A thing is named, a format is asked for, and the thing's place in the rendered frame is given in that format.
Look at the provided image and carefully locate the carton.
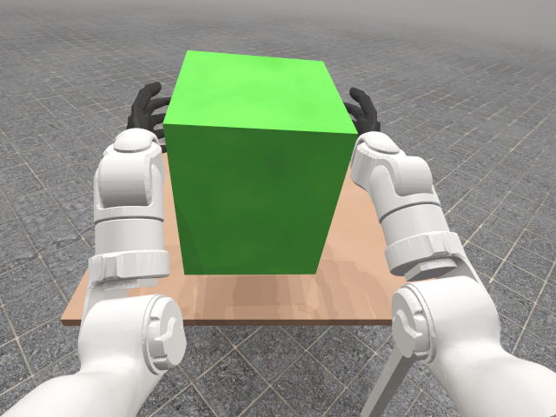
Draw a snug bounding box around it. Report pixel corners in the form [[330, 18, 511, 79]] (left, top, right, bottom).
[[163, 50, 358, 275]]

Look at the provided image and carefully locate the right robot hand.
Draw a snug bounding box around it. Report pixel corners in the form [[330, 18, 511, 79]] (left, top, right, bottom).
[[343, 87, 381, 162]]

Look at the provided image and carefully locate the robot left forearm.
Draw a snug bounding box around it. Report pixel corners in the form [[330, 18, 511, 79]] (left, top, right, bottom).
[[78, 129, 170, 364]]

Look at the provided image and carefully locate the left robot hand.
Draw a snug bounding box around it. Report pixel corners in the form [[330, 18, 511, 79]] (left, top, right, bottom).
[[126, 82, 171, 153]]

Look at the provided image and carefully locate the robot left upper arm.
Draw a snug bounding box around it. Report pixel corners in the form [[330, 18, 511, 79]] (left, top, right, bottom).
[[0, 294, 187, 417]]

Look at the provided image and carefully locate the robot right forearm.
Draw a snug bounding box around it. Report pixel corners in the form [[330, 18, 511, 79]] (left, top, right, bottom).
[[349, 131, 501, 337]]

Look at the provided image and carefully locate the table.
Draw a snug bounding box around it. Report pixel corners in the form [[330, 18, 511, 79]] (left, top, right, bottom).
[[60, 143, 435, 417]]

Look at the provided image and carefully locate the robot right upper arm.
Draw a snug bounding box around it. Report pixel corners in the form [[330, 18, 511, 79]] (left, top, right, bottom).
[[391, 275, 556, 417]]

